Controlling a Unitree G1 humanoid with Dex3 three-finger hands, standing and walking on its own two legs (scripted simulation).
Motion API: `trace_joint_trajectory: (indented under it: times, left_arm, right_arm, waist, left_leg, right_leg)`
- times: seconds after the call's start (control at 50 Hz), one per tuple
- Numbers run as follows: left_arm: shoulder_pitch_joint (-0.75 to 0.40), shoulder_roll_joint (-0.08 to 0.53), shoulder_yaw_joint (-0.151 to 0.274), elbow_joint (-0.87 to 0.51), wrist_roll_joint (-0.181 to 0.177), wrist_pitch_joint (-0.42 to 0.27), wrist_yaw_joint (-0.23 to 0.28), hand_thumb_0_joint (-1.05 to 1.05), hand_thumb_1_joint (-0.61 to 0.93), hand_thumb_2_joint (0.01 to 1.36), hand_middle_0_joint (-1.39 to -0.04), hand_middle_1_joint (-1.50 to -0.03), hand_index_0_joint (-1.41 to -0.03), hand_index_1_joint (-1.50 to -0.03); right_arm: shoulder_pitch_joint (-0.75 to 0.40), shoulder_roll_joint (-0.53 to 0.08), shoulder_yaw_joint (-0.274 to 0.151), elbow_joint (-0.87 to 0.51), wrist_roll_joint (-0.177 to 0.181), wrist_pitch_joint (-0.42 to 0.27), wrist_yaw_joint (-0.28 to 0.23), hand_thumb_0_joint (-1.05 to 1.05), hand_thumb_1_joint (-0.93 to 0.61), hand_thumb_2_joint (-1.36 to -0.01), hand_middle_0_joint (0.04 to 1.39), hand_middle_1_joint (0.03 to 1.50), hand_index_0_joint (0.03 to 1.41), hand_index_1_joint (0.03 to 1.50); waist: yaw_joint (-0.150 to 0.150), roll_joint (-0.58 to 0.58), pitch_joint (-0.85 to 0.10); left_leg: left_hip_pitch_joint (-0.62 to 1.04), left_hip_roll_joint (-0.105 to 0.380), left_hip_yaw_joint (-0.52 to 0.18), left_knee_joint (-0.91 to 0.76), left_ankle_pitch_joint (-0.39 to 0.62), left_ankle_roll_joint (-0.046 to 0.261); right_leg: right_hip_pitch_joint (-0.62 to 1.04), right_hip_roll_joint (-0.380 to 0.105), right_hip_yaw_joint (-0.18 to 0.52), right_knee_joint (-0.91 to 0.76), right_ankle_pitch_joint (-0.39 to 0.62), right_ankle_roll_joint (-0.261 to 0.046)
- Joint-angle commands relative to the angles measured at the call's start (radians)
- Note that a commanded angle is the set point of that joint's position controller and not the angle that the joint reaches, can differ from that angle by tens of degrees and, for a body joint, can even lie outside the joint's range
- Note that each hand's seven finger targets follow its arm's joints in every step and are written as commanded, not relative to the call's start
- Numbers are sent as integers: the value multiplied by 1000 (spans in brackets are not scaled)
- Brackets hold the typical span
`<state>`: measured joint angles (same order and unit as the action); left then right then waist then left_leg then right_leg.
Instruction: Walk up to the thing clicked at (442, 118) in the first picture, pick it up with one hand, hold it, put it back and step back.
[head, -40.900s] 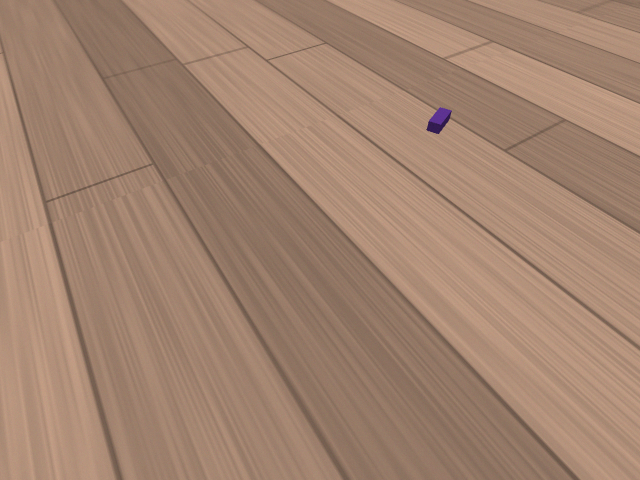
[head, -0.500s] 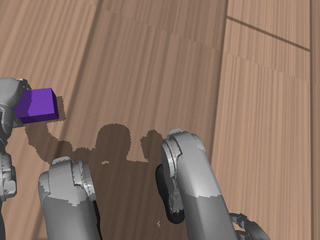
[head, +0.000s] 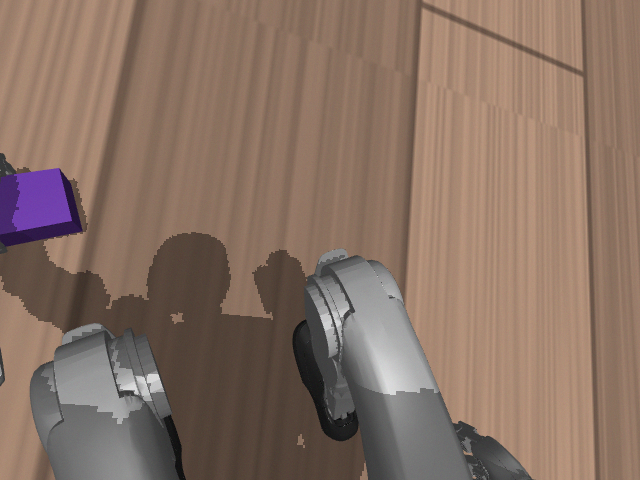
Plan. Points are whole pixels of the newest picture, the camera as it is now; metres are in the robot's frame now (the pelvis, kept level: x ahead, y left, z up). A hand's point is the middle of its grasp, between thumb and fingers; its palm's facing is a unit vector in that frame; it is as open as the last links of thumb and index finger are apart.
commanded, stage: rest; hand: left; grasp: from above
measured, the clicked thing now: out of the picture +0.47 +0.28 -0.26
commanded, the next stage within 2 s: open in 0.58 s
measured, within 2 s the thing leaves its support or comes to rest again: rests again in 0.18 s
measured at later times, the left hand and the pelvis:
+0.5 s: hand out of the picture +0.46 +0.29 -0.24, palm faces -0.46 -0.10 -0.88, open 9.8 cm; pelvis +0.00 +0.01 -0.01, yaw -2 degrees
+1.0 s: hand out of the picture +0.46 +0.29 -0.24, palm faces -0.46 -0.08 -0.88, open 10.5 cm; pelvis -0.01 +0.01 -0.01, yaw -3 degrees
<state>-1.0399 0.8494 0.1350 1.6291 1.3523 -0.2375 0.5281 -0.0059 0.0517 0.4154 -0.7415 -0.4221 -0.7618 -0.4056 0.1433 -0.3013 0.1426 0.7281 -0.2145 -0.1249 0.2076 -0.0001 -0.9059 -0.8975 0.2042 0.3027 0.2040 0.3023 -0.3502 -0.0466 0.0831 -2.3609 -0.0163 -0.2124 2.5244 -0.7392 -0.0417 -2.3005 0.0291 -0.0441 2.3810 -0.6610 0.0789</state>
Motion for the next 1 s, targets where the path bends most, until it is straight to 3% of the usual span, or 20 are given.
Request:
trace_joint_trajectory:
  times: [0.0,0.04,0.06,0.08,0.1,0.12,0.16,0.2,0.24,0.32,0.36,0.42,0.48,0.52,0.56,0.66,0.74,0.8,0.88,0.98]
  left_arm:
    - [-309,294,43,-143,-4,-9,72,0,769,668,-1097,-549,-1111,-534]
    - [-315,315,61,-134,-2,-9,81,0,777,680,-1112,-530,-1120,-522]
    - [-314,254,14,-107,-4,-9,79,0,755,683,-1102,-525,-1107,-520]
    - [-330,252,3,-110,-7,-10,80,0,770,665,-1099,-539,-1111,-526]
    - [-343,298,34,-138,-10,-13,89,0,790,672,-1110,-548,-1123,-533]
    - [-330,291,15,-109,-7,-9,89,0,776,666,-1108,-529,-1118,-519]
    - [-313,347,53,-131,3,-10,100,0,779,686,-1118,-531,-1123,-525]
    - [-331,321,44,-109,10,-8,104,0,796,653,-1118,-532,-1131,-518]
    - [-316,332,60,-107,5,-5,113,0,792,697,-1133,-525,-1135,-523]
    - [-334,286,0,-75,2,-5,110,0,784,681,-1114,-544,-1122,-534]
    - [-329,339,34,-53,11,-2,115,0,782,659,-1096,-555,-1112,-538]
    - [-297,350,58,-40,15,-2,123,0,786,703,-1121,-546,-1125,-541]
    - [-338,272,-1,-15,6,-3,116,0,772,665,-1086,-578,-1103,-560]
    - [-336,304,-1,1,0,-4,115,0,780,633,-1093,-559,-1112,-539]
    - [-325,367,34,1,8,-5,118,0,764,626,-1086,-540,-1101,-524]
    - [-303,336,15,45,4,-14,120,0,736,647,-1054,-584,-1073,-563]
    - [-321,353,6,41,10,-19,123,0,416,627,-748,-583,-760,-571]
    - [-326,356,7,29,13,-25,125,0,176,613,-635,-588,-646,-576]
    - [-334,382,17,1,18,-32,145,0,18,602,-518,-611,-531,-599]
    - [-338,338,-25,8,11,-21,154,0,-83,707,-452,-672,-453,-672]
  right_arm:
    - [215,-306,-76,-2,-9,-11,-4,0,-900,-897,201,300,200,300]
    - [215,-316,-73,-2,-14,-14,1,0,-900,-898,201,300,200,300]
    - [212,-307,-64,9,-13,-16,2,0,-901,-898,201,300,200,300]
    - [206,-299,-62,12,-15,-21,6,0,-900,-897,201,300,200,300]
    - [199,-317,-63,-5,-18,-26,4,0,-899,-897,201,300,200,300]
    - [204,-318,-58,8,-15,-29,6,0,-900,-898,201,300,200,300]
    - [192,-333,-62,-7,-15,-31,6,0,-900,-899,201,300,200,300]
    - [199,-330,-58,-5,-25,-36,14,0,-901,-899,201,300,200,300]
    - [204,-332,-62,7,-25,-35,16,0,-902,-900,200,301,200,301]
    - [167,-332,-47,-1,-28,-49,23,0,-903,-901,200,301,200,301]
    - [185,-354,-50,-1,-28,-51,23,0,-902,-900,200,301,200,301]
    - [195,-348,-45,5,-36,-47,29,0,-902,-901,200,301,200,301]
    - [175,-349,-31,-14,-44,-58,36,0,-904,-901,200,301,200,301]
    - [169,-359,-27,-9,-40,-68,38,0,-905,-902,200,301,200,301]
    - [180,-367,-20,-7,-39,-70,37,0,-904,-902,200,301,200,301]
    - [163,-360,1,-23,-47,-74,39,0,-904,-902,200,301,200,301]
    - [153,-369,8,-25,-49,-78,40,0,-896,-899,201,301,201,301]
    - [154,-370,14,-28,-53,-85,43,0,-895,-899,201,301,201,301]
    - [160,-376,13,-20,-58,-92,48,0,-896,-900,201,301,201,301]
    - [140,-379,10,-24,-59,-109,54,0,-897,-901,201,301,201,301]
  waist:
    - [-20,440,-753]
    - [-31,434,-733]
    - [-38,437,-704]
    - [-46,451,-702]
    - [-47,452,-710]
    - [-40,455,-695]
    - [-31,456,-724]
    - [-52,454,-684]
    - [-49,467,-706]
    - [-66,475,-667]
    - [-70,464,-635]
    - [-63,467,-648]
    - [-103,445,-613]
    - [-101,452,-590]
    - [-89,453,-588]
    - [-98,418,-573]
    - [-98,441,-560]
    - [-105,443,-554]
    - [-100,461,-578]
    - [-105,454,-572]
  left_leg:
    - [537,10,141,-247,310,51]
    - [525,13,138,-234,307,53]
    - [511,10,138,-238,282,50]
    - [525,14,135,-241,256,52]
    - [532,14,130,-243,264,53]
    - [513,13,132,-240,244,54]
    - [527,15,128,-238,275,53]
    - [515,17,129,-224,267,51]
    - [535,19,121,-238,279,49]
    - [536,20,111,-238,251,46]
    - [514,19,112,-232,241,48]
    - [529,22,102,-245,280,46]
    - [520,21,98,-231,268,48]
    - [508,22,98,-226,231,51]
    - [506,23,92,-237,234,49]
    - [485,24,82,-235,211,52]
    - [489,27,72,-241,197,46]
    - [501,29,65,-239,196,44]
    - [502,31,68,-242,219,44]
    - [490,31,72,-236,193,47]
  right_leg:
    - [426,21,-168,-185,313,-100]
    - [424,23,-171,-184,311,-99]
    - [394,24,-174,-186,286,-102]
    - [391,28,-175,-190,270,-99]
    - [396,27,-182,-191,279,-96]
    - [393,26,-178,-189,261,-99]
    - [420,27,-180,-182,288,-98]
    - [399,27,-183,-175,283,-99]
    - [411,31,-186,-178,295,-96]
    - [368,32,-199,-173,272,-97]
    - [366,30,-199,-172,264,-98]
    - [394,33,-203,-172,291,-95]
    - [373,32,-209,-171,292,-90]
    - [365,33,-208,-177,264,-89]
    - [373,34,-209,-176,257,-92]
    - [377,37,-213,-178,242,-90]
    - [366,36,-217,-167,230,-92]
    - [355,37,-224,-166,229,-89]
    - [396,44,-219,-178,253,-89]
    - [384,47,-219,-188,238,-89]
